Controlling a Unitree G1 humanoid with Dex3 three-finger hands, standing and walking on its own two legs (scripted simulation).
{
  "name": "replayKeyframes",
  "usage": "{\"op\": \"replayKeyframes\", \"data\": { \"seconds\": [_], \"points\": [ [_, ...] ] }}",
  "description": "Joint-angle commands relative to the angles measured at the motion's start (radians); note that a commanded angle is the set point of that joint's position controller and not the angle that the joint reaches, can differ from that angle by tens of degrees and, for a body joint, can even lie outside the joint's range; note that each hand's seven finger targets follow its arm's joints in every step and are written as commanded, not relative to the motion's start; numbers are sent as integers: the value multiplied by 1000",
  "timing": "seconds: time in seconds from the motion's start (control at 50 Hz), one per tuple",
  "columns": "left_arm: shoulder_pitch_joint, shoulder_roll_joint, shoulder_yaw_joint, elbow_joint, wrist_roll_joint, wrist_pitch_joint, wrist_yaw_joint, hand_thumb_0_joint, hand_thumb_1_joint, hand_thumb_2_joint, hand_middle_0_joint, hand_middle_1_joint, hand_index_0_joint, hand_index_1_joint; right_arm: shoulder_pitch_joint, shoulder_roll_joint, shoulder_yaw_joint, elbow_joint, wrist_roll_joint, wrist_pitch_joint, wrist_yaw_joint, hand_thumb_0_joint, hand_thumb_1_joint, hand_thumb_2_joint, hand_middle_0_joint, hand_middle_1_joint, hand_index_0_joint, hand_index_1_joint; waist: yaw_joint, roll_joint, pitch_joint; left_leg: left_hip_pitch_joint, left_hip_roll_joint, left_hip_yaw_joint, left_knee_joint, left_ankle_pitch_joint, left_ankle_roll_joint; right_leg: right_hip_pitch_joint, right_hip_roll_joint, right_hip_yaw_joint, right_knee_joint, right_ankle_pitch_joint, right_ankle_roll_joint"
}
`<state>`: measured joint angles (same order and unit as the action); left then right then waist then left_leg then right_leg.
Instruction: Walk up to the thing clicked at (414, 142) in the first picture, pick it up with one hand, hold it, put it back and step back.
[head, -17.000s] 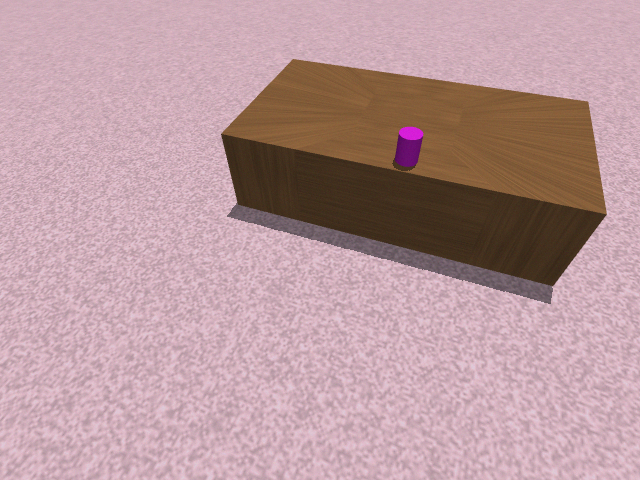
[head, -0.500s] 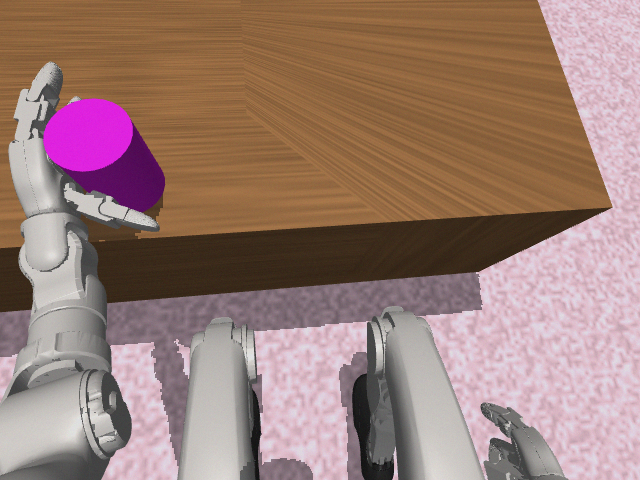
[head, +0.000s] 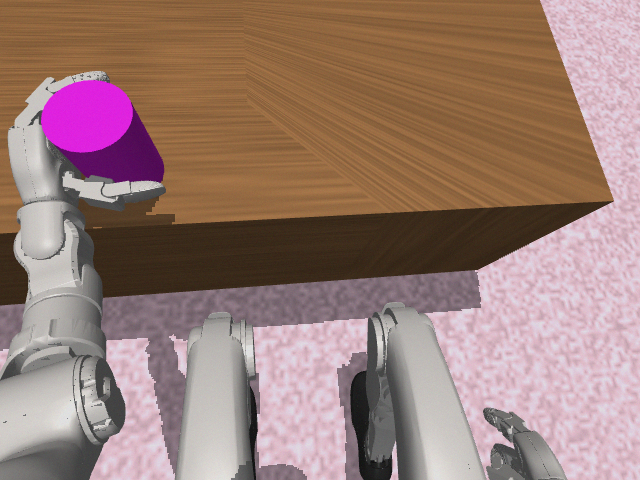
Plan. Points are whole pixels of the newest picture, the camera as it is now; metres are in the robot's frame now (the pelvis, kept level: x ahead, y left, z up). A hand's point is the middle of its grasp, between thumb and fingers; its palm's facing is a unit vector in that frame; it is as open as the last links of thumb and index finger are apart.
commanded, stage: close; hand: left
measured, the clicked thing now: (111, 146) +0.49 +0.24 +0.01
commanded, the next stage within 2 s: settle in 0.26 s
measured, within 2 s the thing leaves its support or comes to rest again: leaves its support in 0.82 s
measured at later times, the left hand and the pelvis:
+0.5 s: hand (103, 146) +0.49 +0.24 +0.01, palm faces +0.17 -0.99 -0.02, open 11.6 cm; pelvis -0.01 +0.00 -0.02, yaw +0 degrees
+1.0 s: hand (86, 114) +0.51 +0.25 +0.05, palm faces +0.17 -0.98 -0.08, open 11.2 cm; pelvis +0.02 +0.01 +0.06, yaw -1 degrees
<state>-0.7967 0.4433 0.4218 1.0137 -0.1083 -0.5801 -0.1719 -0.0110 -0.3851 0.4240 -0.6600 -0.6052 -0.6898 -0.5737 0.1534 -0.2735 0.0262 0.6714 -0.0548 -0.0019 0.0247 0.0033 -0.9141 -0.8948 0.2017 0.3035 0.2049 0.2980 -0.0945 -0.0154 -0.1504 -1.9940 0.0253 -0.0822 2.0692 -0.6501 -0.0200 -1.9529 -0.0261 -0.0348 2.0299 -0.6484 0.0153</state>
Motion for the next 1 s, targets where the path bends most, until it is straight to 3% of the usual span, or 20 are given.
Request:
{"op": "replayKeyframes", "data": {
  "seconds": [0.0, 0.14, 0.18, 0.2, 0.24, 0.3, 0.36, 0.48, 0.64, 0.7, 0.72, 0.74, 0.78, 0.8, 0.82, 0.84, 0.86, 0.9, 0.92, 0.98],
  "points": [
    [-405, 207, 8, -121, 2, -21, 24, 0, -92, 566, -805, -747, -832, -719, 131, -198, -60, -55, 1, -12, -11, 0, -897, -888, 201, 299, 200, 299, -66, 93, -498, 330, -10, 34, -255, -79, 50, 269, 27, -14, -274, -9, -43],
    [-450, 217, -3, -100, 8, -11, 26, 0, -22, 753, -961, -934, -986, -913, 131, -201, -51, -63, 1, -8, -12, 0, -898, -891, 200, 299, 200, 300, -79, 86, -489, 296, -12, 32, -240, -100, 50, 251, 26, -16, -265, -28, -43],
    [-342, 250, 36, 50, 17, 9, 29, 0, 15, 807, -1005, -994, -1034, -970, 138, -207, -45, -46, 1, 0, -12, 0, -898, -890, 200, 299, 200, 299, -73, 77, -467, 281, -12, 36, -232, -84, 51, 254, 28, -14, -260, -19, -42],
    [-454, 213, 2, -71, 9, -6, 25, 0, 35, 824, -1015, -1008, -1044, -984, 137, -210, -53, -58, -1, -2, -13, 0, -895, -890, 200, 299, 200, 299, -89, 74, -479, 275, -13, 34, -225, -90, 52, 245, 26, -15, -257, -17, -43],
    [-399, 258, 36, 11, 18, 5, 33, 0, 64, 883, -1067, -1074, -1098, -1050, 144, -215, -49, -51, -1, 1, -11, 0, -893, -889, 200, 299, 200, 299, -75, 82, -476, 272, -14, 33, -227, -86, 50, 245, 27, -19, -246, -16, -44],
    [-401, 233, 24, 44, 19, 4, 35, 0, 88, 934, -1086, -1114, -1119, -1089, 136, -198, -34, -50, 2, 5, -7, 0, -890, -889, 200, 299, 200, 299, -85, 79, -413, 243, -14, 29, -239, -143, 52, 204, 28, -22, -258, -64, -45],
    [-429, 258, 30, 5, 18, -5, 37, 0, 109, 986, -1066, -1151, -1091, -1138, 122, -205, -34, -68, 4, 6, -4, 0, -891, -891, 201, 300, 200, 300, -84, 81, -420, 232, -14, 27, -235, -158, 52, 196, 27, -20, -251, -78, -45],
    [-417, 278, 24, -41, 29, 10, 29, 0, 55, 946, -1043, -1120, -1067, -1106, 131, -213, -44, -82, 10, 12, -7, 0, -890, -889, 200, 299, 200, 299, -77, 98, -472, 275, -14, 29, -256, -163, 51, 229, 24, -14, -275, -84, -45],
    [-458, 311, 27, -237, 12, 55, 35, 0, -13, 915, -1049, -1102, -1066, -1095, 150, -210, -55, -83, 25, 20, -26, 0, -895, -889, 199, 298, 199, 298, -50, 174, -629, 421, -10, 31, -289, -54, 42, 325, 22, -1, -305, 13, -49],
    [-462, 367, 55, -343, 11, 70, 41, 0, 2, 902, -1034, -1085, -1051, -1077, 158, -208, -57, -89, 31, 23, -33, 0, -892, -888, 199, 298, 199, 298, -32, 209, -701, 485, -9, 27, -317, 6, 41, 385, 20, -2, -322, 65, -50],
    [-458, 351, 51, -352, 7, 76, 41, 0, -8, 906, -1041, -1095, -1059, -1087, 169, -205, -59, -85, 33, 23, -35, 0, -896, -889, 199, 298, 199, 298, -34, 209, -721, 508, -10, 26, -326, 26, 40, 401, 22, -2, -330, 84, -52],
    [-514, 384, 58, -450, 3, 71, 42, 0, -2, 909, -1023, -1084, -1038, -1077, 172, -200, -59, -87, 33, 23, -37, 0, -892, -889, 199, 298, 198, 298, -30, 223, -757, 529, -9, 25, -335, 40, 40, 426, 23, 1, -336, 92, -52],
    [-478, 413, 98, -480, -7, 81, 50, 0, -10, 909, -1018, -1089, -1035, -1081, 188, -198, -65, -67, 37, 26, -45, 0, -896, -890, 199, 297, 198, 297, -16, 241, -760, 594, -7, 16, -369, 67, 36, 435, 24, -3, -350, 113, -55],
    [-433, 387, 77, -470, -8, 90, 48, 0, -18, 904, -1007, -1079, -1023, -1072, 193, -193, -60, -66, 36, 23, -44, 0, -898, -891, 199, 297, 198, 297, -19, 250, -733, 597, -6, 18, -379, 89, 36, 449, 25, 1, -358, 129, -56],
    [-467, 399, 96, -556, -22, 84, 49, 0, 1, 910, -992, -1068, -1007, -1063, 199, -191, -64, -56, 36, 21, -45, 0, -896, -891, 198, 297, 198, 297, -14, 248, -752, 625, -4, 12, -389, 107, 35, 457, 26, -1, -362, 144, -57],
    [-413, 384, 94, -526, -24, 93, 50, 0, 7, 912, -991, -1074, -1006, -1067, 203, -186, -64, -44, 35, 18, -46, 0, -900, -891, 199, 297, 198, 297, -12, 256, -747, 659, -2, 8, -401, 140, 36, 461, 28, 1, -371, 165, -57],
    [-460, 372, 73, -592, -31, 89, 47, 0, 12, 907, -983, -1067, -1000, -1059, 196, -184, -60, -49, 36, 14, -45, 0, -896, -890, 198, 297, 198, 297, -19, 286, -760, 699, 1, -4, -415, 159, 32, 451, 25, -3, -365, 178, -61],
    [-463, 391, 83, -595, -27, 96, 51, 0, -8, 907, -974, -1062, -990, -1056, 209, -183, -65, -32, 31, 10, -47, 0, -907, -893, 199, 297, 198, 297, -22, 303, -769, 764, 8, -10, -428, 225, 31, 456, 29, -5, -376, 216, -62],
    [-413, 350, 60, -563, -32, 102, 48, 0, -34, 915, -961, -1062, -975, -1059, 212, -180, -62, -30, 33, 7, -45, 0, -910, -895, 198, 297, 198, 297, -24, 292, -741, 786, 9, -19, -440, 244, 30, 450, 30, -7, -384, 224, -64],
    [-450, 343, 55, -557, -38, 104, 48, 0, -69, 938, -972, -1077, -984, -1077, 206, -174, -62, -16, 24, -3, -46, 0, -908, -896, 198, 297, 198, 297, -29, 300, -719, 802, 13, -9, -442, 289, 32, 467, 34, -3, -413, 254, -62]
  ]
}}
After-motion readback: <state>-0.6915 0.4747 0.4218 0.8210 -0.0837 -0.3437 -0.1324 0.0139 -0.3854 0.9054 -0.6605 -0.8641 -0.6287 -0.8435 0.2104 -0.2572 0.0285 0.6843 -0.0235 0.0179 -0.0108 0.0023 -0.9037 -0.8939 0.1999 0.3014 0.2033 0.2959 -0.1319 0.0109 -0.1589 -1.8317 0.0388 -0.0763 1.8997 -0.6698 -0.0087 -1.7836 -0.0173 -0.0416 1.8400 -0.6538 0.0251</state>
